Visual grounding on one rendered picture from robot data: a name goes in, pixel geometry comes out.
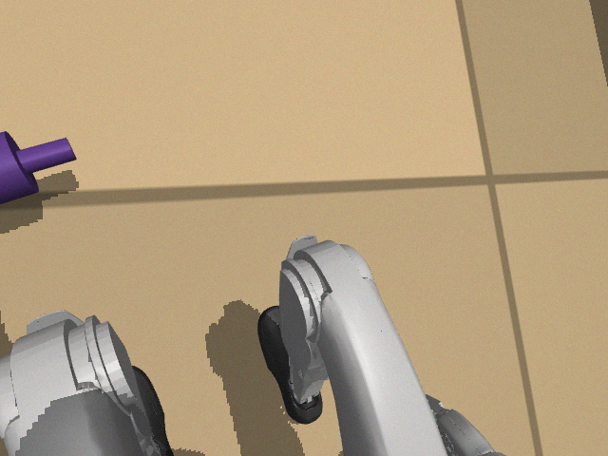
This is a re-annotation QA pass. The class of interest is bottle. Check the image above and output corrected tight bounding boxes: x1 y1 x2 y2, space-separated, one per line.
0 131 77 204

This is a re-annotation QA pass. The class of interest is right robot hand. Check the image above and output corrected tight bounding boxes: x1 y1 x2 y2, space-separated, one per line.
425 394 496 456

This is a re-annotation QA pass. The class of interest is right robot foot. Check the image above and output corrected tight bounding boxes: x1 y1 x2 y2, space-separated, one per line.
257 306 323 424

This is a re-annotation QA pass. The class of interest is left robot foot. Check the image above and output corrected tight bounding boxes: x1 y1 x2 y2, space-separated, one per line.
132 366 174 456

